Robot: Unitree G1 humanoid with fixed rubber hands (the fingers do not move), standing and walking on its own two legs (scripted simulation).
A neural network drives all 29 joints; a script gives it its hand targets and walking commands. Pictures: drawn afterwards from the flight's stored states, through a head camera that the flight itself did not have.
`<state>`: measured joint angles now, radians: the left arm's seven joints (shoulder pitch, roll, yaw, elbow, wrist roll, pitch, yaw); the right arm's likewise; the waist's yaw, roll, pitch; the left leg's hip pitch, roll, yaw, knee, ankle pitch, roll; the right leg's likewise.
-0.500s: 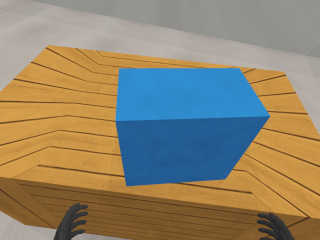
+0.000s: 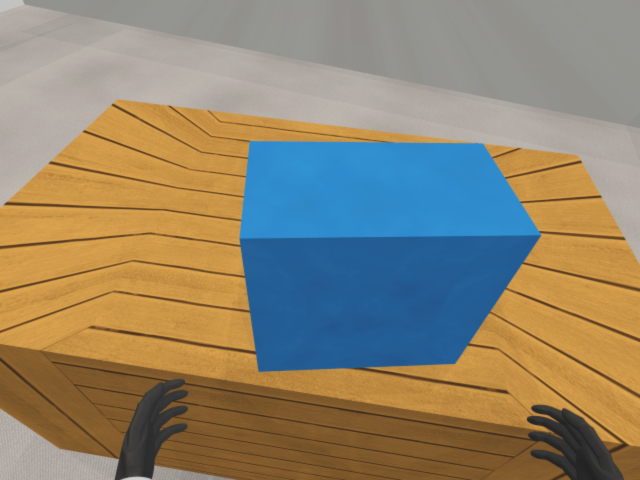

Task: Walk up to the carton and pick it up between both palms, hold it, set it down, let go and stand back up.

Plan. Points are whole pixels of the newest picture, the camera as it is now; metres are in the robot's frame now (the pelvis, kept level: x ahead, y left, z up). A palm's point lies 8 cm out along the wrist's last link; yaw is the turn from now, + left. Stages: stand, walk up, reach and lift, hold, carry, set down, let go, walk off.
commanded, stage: reach and lift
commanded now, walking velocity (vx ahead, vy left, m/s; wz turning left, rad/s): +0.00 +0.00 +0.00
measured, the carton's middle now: (363, 264) +0.42 -0.02 +0.04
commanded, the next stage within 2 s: none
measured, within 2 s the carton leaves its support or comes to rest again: neither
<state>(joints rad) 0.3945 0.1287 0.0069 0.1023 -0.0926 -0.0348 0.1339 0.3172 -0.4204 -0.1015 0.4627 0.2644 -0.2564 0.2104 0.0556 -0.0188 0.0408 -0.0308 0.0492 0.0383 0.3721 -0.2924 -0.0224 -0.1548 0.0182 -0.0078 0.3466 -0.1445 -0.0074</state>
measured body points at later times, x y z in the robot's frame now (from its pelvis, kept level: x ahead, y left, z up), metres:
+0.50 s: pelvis +0.00 +0.00 +0.00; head +0.00 +0.00 +0.45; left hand +0.22 +0.22 +0.02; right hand +0.23 -0.29 +0.03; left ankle -0.06 +0.13 -0.74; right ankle +0.03 -0.12 -0.74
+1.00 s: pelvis +0.00 +0.00 +0.00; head +0.01 -0.01 +0.45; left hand +0.27 +0.24 +0.09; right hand +0.30 -0.29 +0.08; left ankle -0.06 +0.13 -0.74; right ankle +0.03 -0.12 -0.74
